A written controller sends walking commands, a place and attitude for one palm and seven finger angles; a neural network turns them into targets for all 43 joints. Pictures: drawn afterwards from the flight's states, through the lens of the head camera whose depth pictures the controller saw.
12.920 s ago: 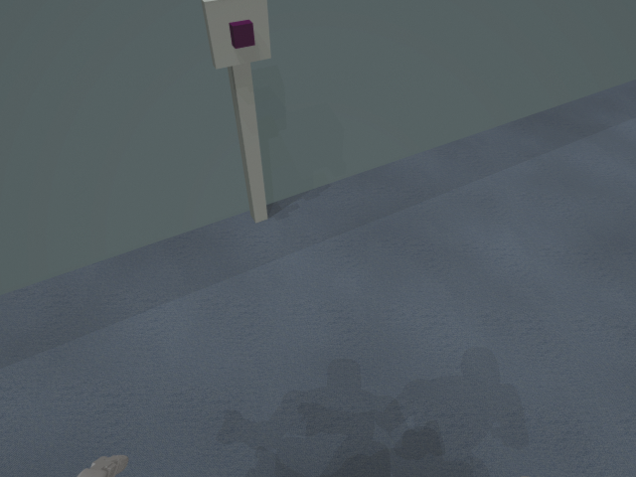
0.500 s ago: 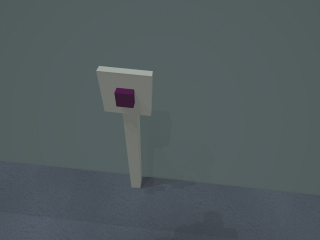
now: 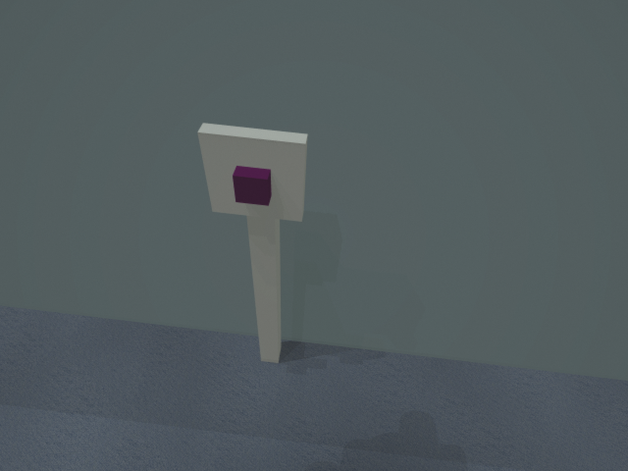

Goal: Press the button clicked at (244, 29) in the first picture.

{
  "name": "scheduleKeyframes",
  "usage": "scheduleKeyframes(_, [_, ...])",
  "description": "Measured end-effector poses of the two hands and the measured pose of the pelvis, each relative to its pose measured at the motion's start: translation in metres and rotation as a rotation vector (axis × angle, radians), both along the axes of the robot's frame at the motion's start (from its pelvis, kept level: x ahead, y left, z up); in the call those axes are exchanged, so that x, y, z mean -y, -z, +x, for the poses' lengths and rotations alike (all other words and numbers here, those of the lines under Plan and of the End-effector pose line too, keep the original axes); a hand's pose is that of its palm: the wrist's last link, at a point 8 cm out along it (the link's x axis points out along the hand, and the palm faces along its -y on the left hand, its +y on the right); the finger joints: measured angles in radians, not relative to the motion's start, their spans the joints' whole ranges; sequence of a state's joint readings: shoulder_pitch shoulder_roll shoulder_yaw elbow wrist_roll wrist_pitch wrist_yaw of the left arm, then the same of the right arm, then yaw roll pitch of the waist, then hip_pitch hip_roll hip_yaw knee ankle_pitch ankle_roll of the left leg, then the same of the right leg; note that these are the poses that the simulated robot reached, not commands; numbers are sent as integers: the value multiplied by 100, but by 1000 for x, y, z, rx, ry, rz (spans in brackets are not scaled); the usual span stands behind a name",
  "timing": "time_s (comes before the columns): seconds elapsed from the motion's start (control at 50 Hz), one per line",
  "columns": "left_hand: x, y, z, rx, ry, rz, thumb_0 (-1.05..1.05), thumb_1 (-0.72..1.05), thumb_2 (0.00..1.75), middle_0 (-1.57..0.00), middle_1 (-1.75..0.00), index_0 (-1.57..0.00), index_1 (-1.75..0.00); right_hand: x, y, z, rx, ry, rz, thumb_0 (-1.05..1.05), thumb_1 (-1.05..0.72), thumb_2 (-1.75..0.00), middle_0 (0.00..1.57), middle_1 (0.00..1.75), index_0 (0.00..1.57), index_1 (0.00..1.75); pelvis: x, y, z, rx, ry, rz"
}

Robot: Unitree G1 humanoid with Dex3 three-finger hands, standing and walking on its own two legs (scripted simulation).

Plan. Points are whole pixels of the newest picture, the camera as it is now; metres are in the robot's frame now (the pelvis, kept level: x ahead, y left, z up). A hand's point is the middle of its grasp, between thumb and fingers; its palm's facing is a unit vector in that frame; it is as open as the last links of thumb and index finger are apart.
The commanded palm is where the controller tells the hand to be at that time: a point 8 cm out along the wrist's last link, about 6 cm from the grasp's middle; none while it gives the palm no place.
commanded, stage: look again from close up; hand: left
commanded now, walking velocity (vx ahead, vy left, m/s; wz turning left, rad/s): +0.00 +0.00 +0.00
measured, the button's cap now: (253, 184) +0.57 +0.15 +0.04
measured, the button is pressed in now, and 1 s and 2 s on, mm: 0 0 0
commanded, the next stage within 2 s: shuffle to correct the standing spot in 0.32 s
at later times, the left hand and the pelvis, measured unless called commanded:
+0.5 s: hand out of the picture -0.03 +0.15 -0.18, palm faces +0.04 -0.99 -0.13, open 7.4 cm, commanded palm none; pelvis +0.00 +0.00 +0.00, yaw +0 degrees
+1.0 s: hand out of the picture -0.02 +0.12 -0.19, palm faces +0.12 -0.99 -0.08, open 7.4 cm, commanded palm none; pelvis +0.08 +0.00 -0.01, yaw +1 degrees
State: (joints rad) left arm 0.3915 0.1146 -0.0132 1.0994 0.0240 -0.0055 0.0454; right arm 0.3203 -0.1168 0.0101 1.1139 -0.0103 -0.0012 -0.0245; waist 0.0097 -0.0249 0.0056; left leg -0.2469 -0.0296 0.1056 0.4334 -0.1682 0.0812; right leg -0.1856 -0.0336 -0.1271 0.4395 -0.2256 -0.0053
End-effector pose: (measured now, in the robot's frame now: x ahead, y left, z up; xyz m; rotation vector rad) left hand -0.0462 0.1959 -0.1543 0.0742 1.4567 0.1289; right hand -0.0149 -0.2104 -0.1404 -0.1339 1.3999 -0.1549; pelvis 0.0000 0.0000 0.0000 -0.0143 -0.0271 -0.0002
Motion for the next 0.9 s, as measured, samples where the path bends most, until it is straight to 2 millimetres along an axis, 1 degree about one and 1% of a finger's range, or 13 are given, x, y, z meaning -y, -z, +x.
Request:
scheduleKeyframes(0.24, [-1, 0, 9, 24, 6, -3, 0, 91, 90, -19, -29, -20, -30, -6, 0, -6, -9, 14, 7, 1, -92, -90, 20, 30, 20, 30, -2, 0, -1, -5, 2, 0])
scheduleKeyframes(0.46, [-3, -1, 10, 21, 6, -1, 0, 91, 90, -19, -29, -20, -30, -10, 0, -7, -12, 19, 12, 1, -92, -90, 20, 30, 20, 30, -4, -1, 0, -8, 4, 2])
scheduleKeyframes(0.64, [0, -1, 9, -5, -1, 1, 0, 91, 90, -19, -29, -20, -30, -6, 4, -3, -21, 37, 21, 0, -91, -90, 20, 30, 20, 30, 0, 1, 11, -17, 7, 9])
scheduleKeyframes(0.72, [5, -3, 9, -17, -19, 4, 0, 91, 90, -19, -29, -19, -30, 1, 7, 4, -27, 38, 23, 0, -91, -90, 20, 30, 20, 30, 5, 3, 20, -23, 5, 13])
scheduleKeyframes(0.78, [12, -3, 9, -29, -34, 5, 0, 91, 90, -19, -29, -19, -30, 6, 9, 13, -26, 36, 23, 0, -91, -90, 20, 30, 20, 30, 11, 4, 30, -28, 5, 12])
scheduleKeyframes(0.84, [18, 0, 10, -44, -57, -2, 0, 91, 90, -19, -29, -20, -30, 11, 8, 28, -24, 23, 19, 0, -91, -90, 20, 30, 20, 30, 14, 6, 42, -35, 0, -1])
scheduleKeyframes(0.9, [22, 3, 12, -64, -82, -19, 0, 91, 90, -19, -29, -20, -30, 14, 4, 50, -24, -2, -1, 1, -92, -90, 20, 30, 20, 30, 15, 7, 56, -39, -11, -13])
